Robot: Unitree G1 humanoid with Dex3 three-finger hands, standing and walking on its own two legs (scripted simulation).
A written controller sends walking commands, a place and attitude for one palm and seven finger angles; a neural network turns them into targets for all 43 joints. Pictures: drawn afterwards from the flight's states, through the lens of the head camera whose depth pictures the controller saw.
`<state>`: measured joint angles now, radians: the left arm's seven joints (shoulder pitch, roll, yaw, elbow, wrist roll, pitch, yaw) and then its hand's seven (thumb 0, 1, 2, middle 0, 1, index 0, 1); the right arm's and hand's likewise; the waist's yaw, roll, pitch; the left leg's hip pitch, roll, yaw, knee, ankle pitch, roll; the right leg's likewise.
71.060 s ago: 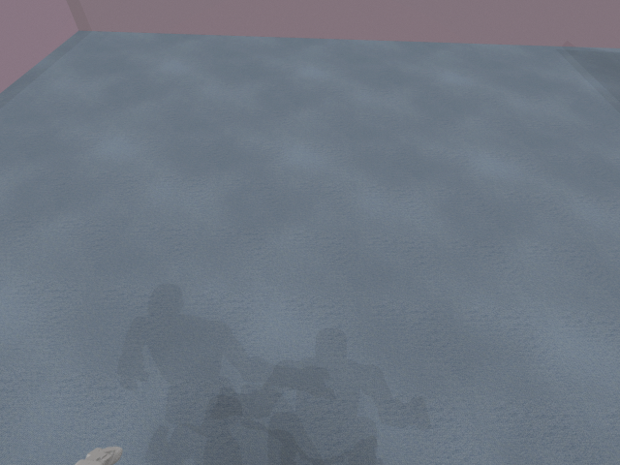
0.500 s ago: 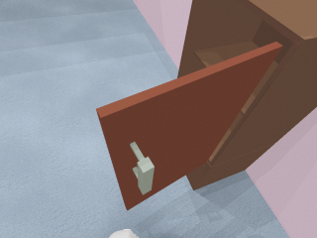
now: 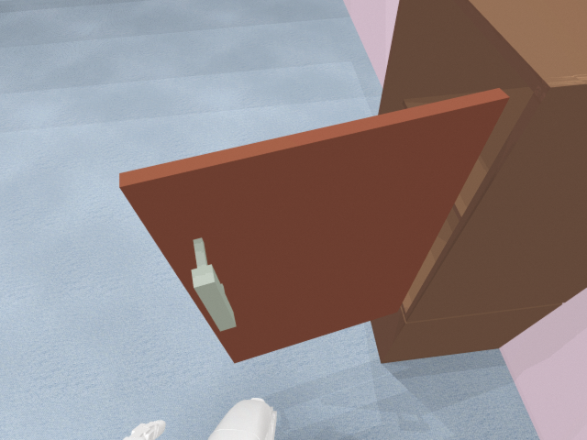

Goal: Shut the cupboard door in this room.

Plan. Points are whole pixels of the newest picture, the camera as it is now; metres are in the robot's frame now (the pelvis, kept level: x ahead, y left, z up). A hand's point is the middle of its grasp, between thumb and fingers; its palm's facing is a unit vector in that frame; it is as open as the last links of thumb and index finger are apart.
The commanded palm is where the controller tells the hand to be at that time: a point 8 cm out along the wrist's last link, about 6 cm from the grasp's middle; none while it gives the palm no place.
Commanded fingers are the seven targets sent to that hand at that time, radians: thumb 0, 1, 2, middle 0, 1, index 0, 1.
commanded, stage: shuffle to correct the standing spot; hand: left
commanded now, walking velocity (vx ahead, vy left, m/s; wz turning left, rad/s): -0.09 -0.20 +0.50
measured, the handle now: (213, 286) +0.29 +0.12 +0.07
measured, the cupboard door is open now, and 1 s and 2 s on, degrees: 100 100 100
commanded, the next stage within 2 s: come to a stop and stand still in 0.60 s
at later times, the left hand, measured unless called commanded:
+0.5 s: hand out of the picture -0.06 +0.10 -0.17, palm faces +0.28 -0.94 -0.21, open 7.4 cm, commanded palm none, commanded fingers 0.00 0.90 0.90 -0.20 -0.30 -0.20 -0.30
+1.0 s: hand out of the picture -0.10 -0.05 -0.18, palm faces +0.39 -0.91 -0.16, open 7.3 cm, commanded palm none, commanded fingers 0.00 0.90 0.90 -0.20 -0.30 -0.20 -0.30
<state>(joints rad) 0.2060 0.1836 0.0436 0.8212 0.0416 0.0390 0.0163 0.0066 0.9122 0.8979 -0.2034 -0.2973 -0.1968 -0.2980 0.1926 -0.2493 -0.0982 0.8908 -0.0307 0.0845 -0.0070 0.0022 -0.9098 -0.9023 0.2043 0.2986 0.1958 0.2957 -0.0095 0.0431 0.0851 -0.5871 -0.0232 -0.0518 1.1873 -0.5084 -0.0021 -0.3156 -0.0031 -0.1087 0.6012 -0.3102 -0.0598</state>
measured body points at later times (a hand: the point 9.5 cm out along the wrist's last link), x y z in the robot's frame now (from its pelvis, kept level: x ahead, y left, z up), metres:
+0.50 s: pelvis -0.03 -0.10 +0.01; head +0.01 -0.07 +0.46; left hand -0.07 +0.15 -0.15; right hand +0.07 -0.32 -0.13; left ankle -0.09 +0.02 -0.73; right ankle -0.02 -0.28 -0.65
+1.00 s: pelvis -0.08 -0.22 +0.00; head -0.08 -0.19 +0.45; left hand -0.12 +0.00 -0.16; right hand +0.06 -0.42 -0.14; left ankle -0.13 -0.18 -0.73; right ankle -0.02 -0.32 -0.73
